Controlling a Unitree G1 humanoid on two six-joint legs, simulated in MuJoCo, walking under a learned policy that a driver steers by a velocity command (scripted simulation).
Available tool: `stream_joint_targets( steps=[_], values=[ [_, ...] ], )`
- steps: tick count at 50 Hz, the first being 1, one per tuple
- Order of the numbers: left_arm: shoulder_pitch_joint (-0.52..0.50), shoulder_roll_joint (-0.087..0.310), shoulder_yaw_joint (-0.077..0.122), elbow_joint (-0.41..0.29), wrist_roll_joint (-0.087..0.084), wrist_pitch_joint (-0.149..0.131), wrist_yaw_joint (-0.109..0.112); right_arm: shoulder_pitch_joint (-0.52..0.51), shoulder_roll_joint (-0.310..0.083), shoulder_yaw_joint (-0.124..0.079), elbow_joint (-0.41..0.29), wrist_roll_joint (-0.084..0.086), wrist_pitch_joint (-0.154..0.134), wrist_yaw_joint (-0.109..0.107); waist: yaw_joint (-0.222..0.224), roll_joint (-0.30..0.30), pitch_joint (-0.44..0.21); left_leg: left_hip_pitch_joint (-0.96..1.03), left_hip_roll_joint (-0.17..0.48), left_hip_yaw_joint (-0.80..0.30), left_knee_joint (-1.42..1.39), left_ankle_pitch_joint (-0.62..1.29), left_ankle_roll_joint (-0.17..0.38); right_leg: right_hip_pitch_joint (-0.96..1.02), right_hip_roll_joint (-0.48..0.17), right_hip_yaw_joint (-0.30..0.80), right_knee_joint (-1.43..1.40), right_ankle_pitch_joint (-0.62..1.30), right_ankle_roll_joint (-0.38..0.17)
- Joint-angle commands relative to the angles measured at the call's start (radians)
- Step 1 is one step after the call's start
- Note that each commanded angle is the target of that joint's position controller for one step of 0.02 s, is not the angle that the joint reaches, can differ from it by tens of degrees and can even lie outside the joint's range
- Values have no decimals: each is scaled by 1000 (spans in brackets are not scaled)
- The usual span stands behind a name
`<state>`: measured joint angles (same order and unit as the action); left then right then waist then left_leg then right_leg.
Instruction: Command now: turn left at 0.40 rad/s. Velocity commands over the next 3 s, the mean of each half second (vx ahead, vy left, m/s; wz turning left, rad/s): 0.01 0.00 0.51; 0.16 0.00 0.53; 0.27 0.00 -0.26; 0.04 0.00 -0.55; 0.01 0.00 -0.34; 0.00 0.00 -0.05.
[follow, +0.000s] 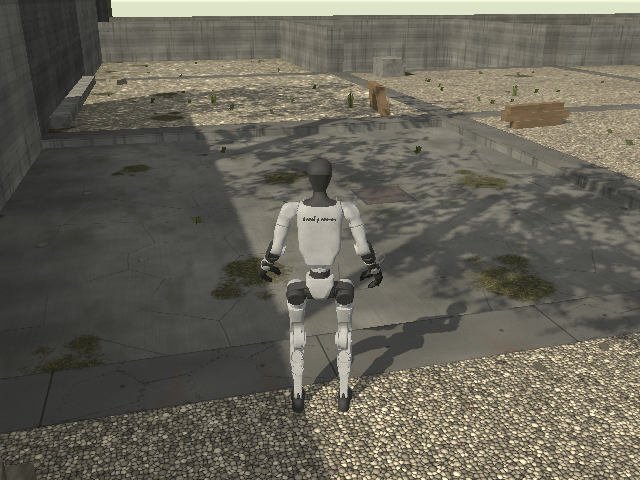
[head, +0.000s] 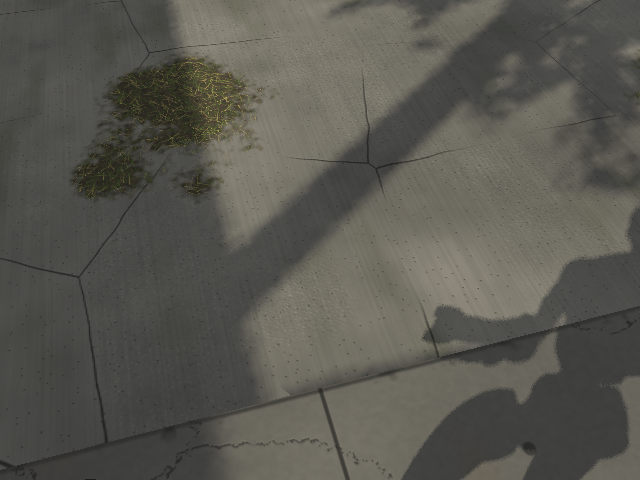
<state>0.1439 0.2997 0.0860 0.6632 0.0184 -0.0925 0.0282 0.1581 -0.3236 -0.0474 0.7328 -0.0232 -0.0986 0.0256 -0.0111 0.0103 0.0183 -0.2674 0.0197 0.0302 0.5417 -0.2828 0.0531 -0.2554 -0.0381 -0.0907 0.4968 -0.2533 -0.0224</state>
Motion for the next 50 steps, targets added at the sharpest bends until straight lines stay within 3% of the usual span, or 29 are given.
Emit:
stream_joint_targets(
  steps=[1, 2, 3, 4, 6, 7, 8, 11, 15, 17, 18, 19, 20, 21, 22, 23, 24, 25, 27, 28, 30, 33, 36, 37, 39, 42, 45, 48, 50],
  values=[
    [-18, 125, 36, -92, 10, 2, 20, 8, -143, -38, -77, 4, -23, -1, 14, 22, -126, 125, 99, -142, -117, 487, 176, 34, -96, 56, -44, 28, -75],
    [-58, 106, 29, -115, 14, 3, 20, 56, -209, -61, -82, 11, -27, -8, -24, 115, -140, 257, 229, -348, -185, 610, 305, -114, 11, -23, 87, -63, 18],
    [-115, 102, 24, -128, 27, 10, 18, 155, -233, -77, -62, -12, -36, -10, -95, 161, -104, 349, 326, -485, -252, 654, 369, -298, 60, 52, 254, -335, 68],
    [-90, 94, 17, -104, 35, 25, 13, 179, -201, -75, -39, -25, -46, -16, -86, 117, -97, 351, 330, -450, -260, 632, 329, -336, 24, 127, 416, -404, 74],
    [-22, 135, 31, -71, 57, 29, 19, 88, -145, -62, -53, -2, -46, -8, -20, 93, -80, 256, 271, -357, -265, 636, 262, -295, 0, 152, 543, -390, 79],
    [-1, 131, 28, -61, 63, 26, 22, 38, -131, -57, -69, 9, -40, -9, 6, 94, -78, 208, 248, -333, -274, 637, 246, -259, 0, 143, 542, -359, 79],
    [26, 116, 22, -49, 65, 24, 22, 6, -134, -57, -83, 6, -30, -10, 28, 78, -80, 159, 223, -313, -287, 619, 232, -203, 4, 131, 502, -311, 82],
    [76, 89, 4, -11, 34, 38, 7, -5, -163, -68, -103, -10, -18, -2, 27, 80, -89, 132, 177, -299, -280, 560, 220, -97, 32, 100, 303, -177, 99],
    [109, 120, -5, 10, 6, 37, -1, 18, -175, -80, -114, -13, -3, 16, -10, 94, -89, 154, 207, -411, -232, 435, 241, -34, 55, 96, 65, -91, 65],
    [141, 136, -2, 19, -16, 26, -3, -5, -163, -71, -108, -9, 19, 23, 11, 86, -83, 105, 185, -435, -197, 377, 227, 77, 78, 64, -152, 91, 16],
    [138, 148, 2, 9, -21, 19, -2, 18, -134, -55, -92, -17, 31, 25, 6, 89, -91, 63, 156, -440, -182, 314, 191, 151, 51, 74, -193, 193, -35],
    [161, 186, 12, -15, -19, 11, 5, 65, -73, -32, -80, -25, 41, 22, 9, 25, -145, 7, 84, -396, -98, 121, 114, 254, -70, 158, -216, 375, -151],
    [158, 283, 35, -62, -16, -4, 19, 107, 26, 0, -118, -39, 37, 17, -16, -189, -187, -208, -111, -202, 107, -217, -25, 411, -346, 447, -245, 728, -440],
    [136, 253, 31, -59, 49, -17, 20, 58, -55, -22, -113, -55, 23, 19, 11, -132, -57, -331, -62, -157, 334, -336, -85, 306, -460, 521, -333, 599, -469],
    [89, 188, 19, -63, 37, -24, 17, 55, -128, -47, -78, -50, 25, 3, -5, -53, -44, -289, -17, -141, 483, -290, -88, 245, -382, 400, -350, 470, -376],
    [-13, 136, 3, -87, 19, -24, 8, 91, -155, -61, -58, -53, 25, -17, -55, -82, -23, -260, -22, -119, 564, -237, -99, 181, -294, 284, -346, 424, -292],
    [-61, 106, -12, -110, 11, -24, 5, 109, -151, -62, -45, -53, 27, -22, -65, -109, -25, -227, -24, -116, 610, -177, -109, 142, -252, 206, -346, 458, -255],
    [-59, 118, -10, -114, 11, -21, 8, 94, -116, -51, -55, -59, 32, -16, -62, -106, -23, -199, -22, -88, 668, -129, -115, 118, -232, 149, -343, 494, -247],
    [-40, 148, 4, -126, 24, -17, 16, 89, -74, -35, -61, -31, 43, 13, -30, -68, -31, -198, -15, -55, 661, -51, -135, 152, -196, 63, -335, 482, -245],
    [-4, 158, 10, -121, 25, -13, 16, 73, -63, -30, -67, -18, 48, 24, -3, -65, -30, -223, -1, -52, 603, -27, -148, 206, -194, 42, -326, 480, -252],
    [88, 167, 21, -96, 30, -6, 11, 54, -59, -28, -76, -8, 59, 33, 41, -74, -19, -284, 35, -58, 465, -17, -168, 330, -236, 44, -309, 505, -272],
    [172, 172, 39, -71, 30, 3, 0, 44, -54, -23, -87, -19, 75, 33, 73, -88, -11, -316, 72, -44, 309, -60, -155, 429, -312, 67, -301, 551, -305],
    [200, 120, 31, -59, 38, 3, -9, 48, -65, -28, -78, -43, 79, 28, 96, -108, 27, -308, 83, -34, 243, -67, -95, 411, -347, 94, -402, 105, -296],
    [197, 107, 26, -54, 41, 0, -7, 46, -64, -30, -77, -47, 78, 29, 94, -119, 46, -317, 79, -34, 230, -66, -73, 410, -354, 110, -432, -35, -286],
    [191, 87, 17, -41, 48, -10, 0, 29, -44, -29, -78, -42, 75, 36, 87, -122, 63, -330, 76, -40, 207, -75, -37, 427, -366, 109, -465, -135, -264],
    [197, 75, 6, -18, 57, -19, 13, 1, -2, -18, -79, -44, 73, 54, 85, -114, 67, -282, 68, -23, 170, -77, -4, 419, -347, 19, -480, -113, -230],
    [226, 81, -3, 21, 56, -7, 12, -20, 21, -13, -74, -50, 60, 64, 77, -116, 84, -202, 54, -13, 122, -91, 11, 374, -331, -48, -480, -70, -209],
    [193, 106, -9, 61, 47, 24, -5, 25, 11, -21, -36, -39, 26, 63, 21, -94, 91, -59, 22, -2, -20, 24, 37, 290, -316, -88, -420, -79, -191],
    [159, 121, -17, 86, 58, 38, -17, 92, -34, -41, -14, -16, -4, 62, -40, -86, 68, 186, -37, 9, -81, 132, 71, 111, -284, -106, -318, -59, -182]
  ],
)
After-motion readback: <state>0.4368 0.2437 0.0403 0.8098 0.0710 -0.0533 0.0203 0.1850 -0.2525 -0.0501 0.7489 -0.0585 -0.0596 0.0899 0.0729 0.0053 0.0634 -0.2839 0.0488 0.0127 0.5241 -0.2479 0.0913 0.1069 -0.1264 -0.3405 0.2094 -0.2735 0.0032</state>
